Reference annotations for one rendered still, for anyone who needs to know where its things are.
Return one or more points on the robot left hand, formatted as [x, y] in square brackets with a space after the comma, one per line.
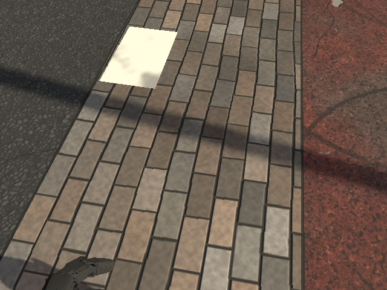
[76, 271]

